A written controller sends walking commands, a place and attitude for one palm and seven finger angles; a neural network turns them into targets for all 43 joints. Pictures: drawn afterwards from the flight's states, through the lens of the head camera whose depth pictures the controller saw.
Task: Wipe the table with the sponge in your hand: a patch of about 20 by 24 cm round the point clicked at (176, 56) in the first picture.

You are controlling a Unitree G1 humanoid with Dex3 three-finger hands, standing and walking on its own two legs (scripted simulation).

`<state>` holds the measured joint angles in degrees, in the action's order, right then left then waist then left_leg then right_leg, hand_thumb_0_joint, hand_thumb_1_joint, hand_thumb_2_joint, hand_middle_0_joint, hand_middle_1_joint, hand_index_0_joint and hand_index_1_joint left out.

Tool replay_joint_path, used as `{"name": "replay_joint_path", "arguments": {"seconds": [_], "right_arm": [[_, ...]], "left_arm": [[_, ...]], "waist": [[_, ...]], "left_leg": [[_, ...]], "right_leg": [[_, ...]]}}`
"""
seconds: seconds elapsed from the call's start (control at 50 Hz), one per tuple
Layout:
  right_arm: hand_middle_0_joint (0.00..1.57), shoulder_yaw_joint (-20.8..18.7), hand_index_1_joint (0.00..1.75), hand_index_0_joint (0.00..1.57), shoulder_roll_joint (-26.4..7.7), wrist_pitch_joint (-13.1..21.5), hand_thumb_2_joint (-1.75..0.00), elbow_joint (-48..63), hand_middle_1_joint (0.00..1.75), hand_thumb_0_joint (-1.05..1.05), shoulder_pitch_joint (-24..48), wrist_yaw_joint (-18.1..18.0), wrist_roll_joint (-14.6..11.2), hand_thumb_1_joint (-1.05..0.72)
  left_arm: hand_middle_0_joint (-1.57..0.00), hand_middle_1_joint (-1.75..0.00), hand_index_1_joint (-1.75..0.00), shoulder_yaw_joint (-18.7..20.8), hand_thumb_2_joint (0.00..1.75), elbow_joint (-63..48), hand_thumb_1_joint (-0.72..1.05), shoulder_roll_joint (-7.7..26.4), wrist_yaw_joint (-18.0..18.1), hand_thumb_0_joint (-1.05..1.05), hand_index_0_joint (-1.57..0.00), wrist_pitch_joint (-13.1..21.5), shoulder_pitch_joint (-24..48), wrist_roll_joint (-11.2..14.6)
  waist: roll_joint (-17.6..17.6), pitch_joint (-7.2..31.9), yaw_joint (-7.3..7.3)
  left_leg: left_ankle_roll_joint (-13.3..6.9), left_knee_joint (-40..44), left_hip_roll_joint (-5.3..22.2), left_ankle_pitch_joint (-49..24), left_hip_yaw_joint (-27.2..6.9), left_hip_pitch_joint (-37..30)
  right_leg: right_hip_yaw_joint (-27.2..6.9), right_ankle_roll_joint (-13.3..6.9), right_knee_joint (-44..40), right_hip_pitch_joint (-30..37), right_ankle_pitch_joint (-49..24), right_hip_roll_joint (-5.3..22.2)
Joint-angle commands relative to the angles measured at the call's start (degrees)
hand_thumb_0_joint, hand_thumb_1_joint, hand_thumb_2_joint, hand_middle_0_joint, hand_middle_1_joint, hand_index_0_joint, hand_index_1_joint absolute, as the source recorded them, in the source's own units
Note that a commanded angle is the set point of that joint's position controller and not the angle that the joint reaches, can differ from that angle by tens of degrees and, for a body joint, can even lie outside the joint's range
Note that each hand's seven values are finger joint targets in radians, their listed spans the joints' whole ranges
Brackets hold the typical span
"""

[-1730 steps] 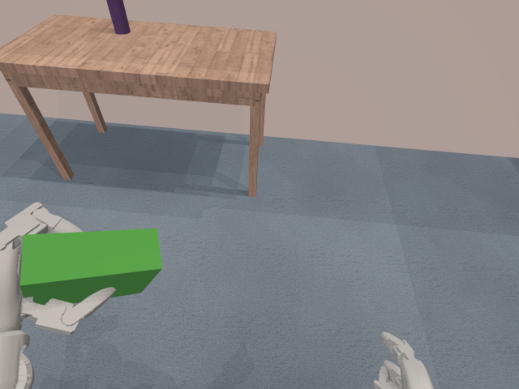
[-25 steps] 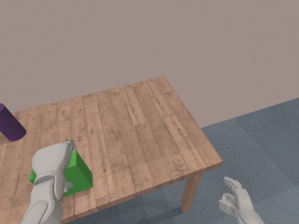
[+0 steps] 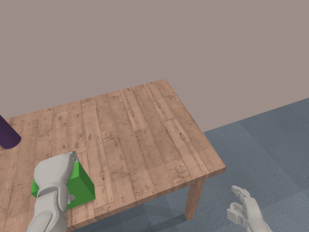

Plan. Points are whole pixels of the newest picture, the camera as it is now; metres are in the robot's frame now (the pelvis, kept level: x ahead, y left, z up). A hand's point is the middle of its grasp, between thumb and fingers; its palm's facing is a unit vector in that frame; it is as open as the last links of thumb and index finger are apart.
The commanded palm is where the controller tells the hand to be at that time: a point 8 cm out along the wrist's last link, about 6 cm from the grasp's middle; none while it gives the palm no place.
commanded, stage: lower the sponge onto the table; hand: left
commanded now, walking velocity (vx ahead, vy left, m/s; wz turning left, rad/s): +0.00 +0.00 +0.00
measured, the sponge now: (69, 192) +0.21 +0.29 -0.05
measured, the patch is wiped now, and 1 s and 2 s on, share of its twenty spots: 0.00 0.10 0.45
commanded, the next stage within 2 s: wipe forward along the first lane in 0.46 s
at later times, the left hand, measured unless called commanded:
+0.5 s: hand (67, 182) +0.22 +0.29 -0.01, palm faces -0.08 -0.09 -0.99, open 9.4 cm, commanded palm +0.20 +0.29 +0.05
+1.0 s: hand (68, 170) +0.25 +0.31 -0.01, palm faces -0.13 -0.05 -0.99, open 9.5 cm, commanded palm +0.25 +0.31 +0.02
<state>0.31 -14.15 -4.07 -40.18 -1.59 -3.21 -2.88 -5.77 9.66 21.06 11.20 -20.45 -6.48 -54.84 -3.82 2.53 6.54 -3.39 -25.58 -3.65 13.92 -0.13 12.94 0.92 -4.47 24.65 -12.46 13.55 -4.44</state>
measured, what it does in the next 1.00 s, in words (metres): stands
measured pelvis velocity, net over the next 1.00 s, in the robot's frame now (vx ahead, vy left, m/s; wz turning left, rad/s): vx -0.02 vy -0.01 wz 0.01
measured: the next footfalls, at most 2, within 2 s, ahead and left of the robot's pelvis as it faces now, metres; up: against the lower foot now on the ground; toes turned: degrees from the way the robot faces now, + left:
none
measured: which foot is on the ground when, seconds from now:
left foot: down 0.00-1.00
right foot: down 0.00-1.00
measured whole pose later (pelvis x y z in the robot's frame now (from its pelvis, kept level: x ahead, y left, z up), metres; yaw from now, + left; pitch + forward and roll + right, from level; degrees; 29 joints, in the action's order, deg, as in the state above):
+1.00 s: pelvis -0.02 -0.01 -0.01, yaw +1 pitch +6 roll +0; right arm -0.7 -15.0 -5.0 -40.8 -6.6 -4.3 -4.5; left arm -2.2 31.0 23.4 14.1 -13.4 8.4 -56.4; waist -3.1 5.5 4.5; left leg -2.4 -31.7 -3.0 14.8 -0.9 23.4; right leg 2.2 -5.4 30.2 -22.6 14.3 -5.1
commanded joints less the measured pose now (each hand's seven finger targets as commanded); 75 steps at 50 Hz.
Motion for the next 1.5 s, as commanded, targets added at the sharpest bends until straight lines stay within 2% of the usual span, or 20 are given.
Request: {"name": "replay_joint_path", "arguments": {"seconds": [0.0, 0.08, 0.2, 0.44, 0.48, 0.54, 0.58, 0.6, 0.68, 0.74, 0.78, 0.84, 0.88, 0.96, 0.98, 1.06, 1.08, 1.16, 1.28, 1.48], "right_arm": [[0.2, -2.41, 0.3, 0.2, -6.62, 3.22, -0.9, 9.57, 0.3, 0.0, 10.18, -0.36, 0.09, -0.9], [0.2, -2.68, 0.3, 0.2, -7.04, 3.25, -0.9, 9.17, 0.3, 0.0, 10.02, -0.45, 0.06, -0.9], [0.2, -3.0, 0.3, 0.2, -6.72, 3.47, -0.9, 9.17, 0.3, 0.0, 9.31, -0.62, -0.13, -0.9], [0.2, -3.15, 0.3, 0.2, -6.93, 3.08, -0.9, 8.92, 0.3, 0.0, 8.89, -0.46, -0.42, -0.9], [0.2, -3.06, 0.3, 0.2, -7.34, 2.79, -0.9, 8.43, 0.3, 0.0, 8.67, -0.62, -0.6, -0.9], [0.2, -2.97, 0.3, 0.2, -6.97, 2.73, -0.9, 8.65, 0.3, 0.0, 8.25, -0.72, -0.7, -0.9], [0.2, -2.83, 0.3, 0.2, -7.54, 2.37, -0.9, 7.94, 0.3, 0.0, 7.82, -0.97, -0.76, -0.9], [0.2, -2.87, 0.3, 0.2, -7.11, 2.39, -0.9, 8.37, 0.3, 0.0, 7.32, -1.12, -0.85, -0.9], [0.2, -2.96, 0.3, 0.2, -7.71, 2.14, -0.9, 7.54, 0.3, 0.0, 6.24, -1.4, -1.0, -0.9], [0.2, -3.17, 0.3, 0.2, -7.45, 2.13, -0.9, 7.87, 0.3, 0.0, 5.07, -1.36, -1.16, -0.9], [0.2, -3.27, 0.3, 0.2, -8.13, 1.8, -0.9, 7.45, 0.3, 0.0, 4.27, -1.27, -1.14, -0.9], [0.2, -3.39, 0.3, 0.2, -7.92, 1.74, -0.9, 7.89, 0.3, 0.0, 3.32, -1.21, -1.39, -0.9], [0.2, -3.42, 0.3, 0.2, -8.62, 1.46, -0.9, 7.38, 0.3, 0.0, 2.78, -1.33, -1.41, -0.9], [0.2, -3.39, 0.3, 0.2, -8.49, 1.49, -0.9, 7.05, 0.3, 0.0, 0.92, -1.5, -1.71, -0.9], [0.2, -3.53, 0.3, 0.2, -8.87, 1.42, -0.9, 6.62, 0.3, 0.0, 0.16, -1.57, -1.79, -0.9], [0.2, -3.83, 0.3, 0.2, -8.95, 1.29, -0.9, 6.85, 0.3, 0.0, -1.89, -1.32, -1.95, -0.9], [0.2, -3.93, 0.3, 0.2, -9.24, 1.22, -0.9, 6.72, 0.3, 0.0, -2.25, -1.34, -2.07, -0.9], [0.2, -3.91, 0.3, 0.2, -9.66, 0.79, -0.9, 6.56, 0.3, 0.0, -4.18, -1.17, -2.17, -0.9], [0.2, -4.46, 0.3, 0.2, -10.02, 0.72, -0.9, 6.33, 0.3, 0.0, -6.24, -0.54, -2.25, -0.9], [0.2, -4.42, 0.3, 0.2, -10.72, 0.91, -0.9, 5.15, 0.3, 0.0, -9.1, -0.18, -2.48, -0.9]], "left_arm": [[-1.2, -1.6, -1.6, 6.71, 1.3, -11.19, 0.1, 11.52, 3.0, 0.0, -1.2, 1.72, 11.33, -1.38], [-1.2, -1.6, -1.6, 7.81, 1.3, -10.14, 0.1, 12.91, 3.65, 0.0, -1.2, 2.41, 12.61, -1.92], [-1.2, -1.6, -1.6, 6.23, 1.3, -8.35, 0.1, 10.83, 4.79, 0.0, -1.2, 3.24, 14.06, -1.94], [-1.2, -1.6, -1.6, 6.26, 1.3, -2.56, 0.1, 9.8, 5.52, 0.0, -1.2, 2.56, 10.34, -1.39], [-1.2, -1.6, -1.6, 7.45, 1.3, -0.96, 0.1, 11.47, 5.39, 0.0, -1.2, 2.28, 13.07, -1.33], [-1.2, -1.6, -1.6, 5.09, 1.3, 0.62, 0.1, 9.37, 5.09, 0.0, -1.2, 2.5, 13.72, -1.88], [-1.2, -1.6, -1.6, 7.44, 1.3, 2.52, 0.1, 12.67, 5.11, 0.0, -1.2, 2.46, 17.43, -2.43], [-1.2, -1.6, -1.6, 5.46, 1.3, 3.28, 0.1, 10.53, 5.05, 0.0, -1.2, 2.69, 18.4, -2.31], [-1.2, -1.6, -1.6, 7.05, 1.3, 7.75, 0.1, 12.89, 4.78, 0.0, -1.2, 3.31, 22.42, -3.12], [-1.2, -1.6, -1.6, 4.84, 1.3, 10.03, 0.1, 10.24, 4.58, 0.0, -1.2, 4.25, 22.24, -2.79], [-1.2, -1.6, -1.6, 7.38, 1.3, 11.94, 0.1, 12.74, 4.63, 0.0, -1.2, 4.55, 22.07, -2.73], [-1.2, -1.6, -1.6, 6.17, 1.3, 13.54, 0.1, 11.6, 4.71, 0.0, -1.2, 5.53, 23.06, -2.35], [-1.2, -1.6, -1.6, 9.62, 1.3, 15.88, 0.1, 15.61, 4.94, 0.0, -1.2, 5.79, 23.7, -2.41], [-1.2, -1.6, -1.6, 7.46, 1.3, 20.31, 0.1, 14.97, 5.08, 0.0, -1.2, 6.95, 28.58, -2.99], [-1.2, -1.6, -1.6, 9.85, 1.3, 21.41, 0.1, 17.62, 5.28, 0.0, -1.2, 7.23, 29.8, -2.85], [-1.2, -1.6, -1.6, 7.99, 1.3, 25.04, 0.1, 16.01, 5.05, 0.0, -1.2, 8.48, 30.0, -2.96], [-1.2, -1.6, -1.6, 10.4, 1.3, 25.9, 0.1, 18.2, 5.07, 0.0, -1.2, 8.88, 29.73, -2.45], [-1.2, -1.6, -1.6, 10.36, 1.3, 29.65, 0.1, 20.17, 4.87, 0.0, -1.2, 10.3, 32.68, -2.56], [-1.2, -1.6, -1.6, 12.85, 1.3, 31.76, 0.1, 22.73, 5.57, 0.0, -1.2, 13.1, 34.05, -2.42], [-1.2, -1.6, -1.6, 14.43, 1.3, 39.16, 0.1, 28.27, 7.13, 0.0, -1.2, 15.0, 42.71, -3.22]], "waist": [[1.76, 12.21, -0.57], [1.48, 11.6, -0.55], [0.97, 12.08, -1.11], [4.26, 11.24, -0.71], [4.92, 9.57, -1.15], [3.67, 9.72, -1.42], [4.3, 9.0, -1.66], [4.13, 8.84, -2.19], [4.96, 9.18, -2.35], [5.52, 10.87, -2.83], [6.36, 12.06, -2.41], [7.04, 11.56, -3.3], [7.75, 11.25, -2.97], [7.39, 9.58, -4.64], [7.89, 10.13, -4.54], [7.18, 12.66, -4.91], [7.2, 13.93, -4.47], [8.96, 12.73, -5.88], [6.52, 15.38, -5.81], [6.6, 14.88, -7.53]], "left_leg": [[0.27, 1.16, 1.3, -14.97, -5.31, -2.66], [0.39, 1.09, 1.25, -13.81, -5.58, -2.05], [0.14, 0.67, 1.39, -12.74, -4.75, -1.53], [0.04, 0.2, 1.09, -10.52, -4.41, 1.33], [0.06, 0.45, 0.97, -8.61, -4.86, 2.19], [-0.02, 0.3, 1.04, -7.71, -4.34, 2.24], [0.09, 0.39, 0.86, -6.06, -4.9, 3.07], [-0.11, 0.39, 0.87, -5.5, -4.09, 3.56], [0.05, -0.23, 0.71, -4.12, -4.28, 4.81], [-0.12, -1.25, 0.74, -4.89, -3.43, 5.52], [-0.03, -1.65, 0.62, -5.39, -3.77, 6.65], [-0.35, -2.5, 0.63, -4.72, -3.18, 8.28], [-0.36, -2.78, 0.52, -3.94, -3.43, 9.98], [-0.64, -3.83, 0.54, -0.95, -2.59, 12.62], [-0.59, -4.06, 0.54, -0.41, -3.04, 13.35], [-0.71, -5.72, 0.64, -0.88, -2.37, 14.84], [-0.63, -6.12, 0.64, -1.57, -2.56, 15.66], [-0.9, -7.84, 0.7, 0.25, -2.04, 19.7], [-1.01, -10.02, 0.9, -1.17, -1.96, 22.03], [-1.21, -12.5, 1.49, 3.97, -1.77, 28.03]], "right_leg": [[-8.2, -0.71, -2.34, 5.86, -16.7, 3.48], [-9.13, -0.94, -2.41, 4.63, -15.03, 3.27], [-8.03, -0.65, -1.99, 3.73, -13.9, 3.52], [-8.1, -0.38, -1.81, 3.33, -13.15, 3.63], [-8.81, -0.46, -2.48, 1.97, -10.29, 3.37], [-7.71, -0.34, -2.45, 0.86, -8.15, 3.46], [-8.63, -0.58, -2.86, -0.18, -5.72, 3.13], [-7.64, -0.25, -2.58, -0.24, -5.37, 3.37], [-8.27, -0.41, -2.47, -1.87, -3.71, 3.16], [-7.47, -0.07, -1.53, -1.46, -6.41, 3.52], [-8.19, -0.28, -1.0, -0.79, -7.98, 3.32], [-7.86, 0.26, -0.66, -1.28, -8.9, 3.69], [-8.85, 0.15, -0.63, -1.28, -8.12, 3.53], [-8.15, 0.82, -0.68, -3.92, -4.29, 4.0], [-8.7, 0.62, -0.48, -4.15, -3.36, 3.61], [-7.94, 0.9, 0.73, -4.06, -5.3, 4.06], [-8.46, 0.69, 1.4, -3.17, -6.81, 3.79], [-9.11, 1.43, 1.83, -3.67, -6.58, 4.32], [-9.63, 1.2, 4.03, -3.54, -11.07, 4.23], [-10.62, 1.43, 4.1, -6.96, -1.96, 4.33]]}}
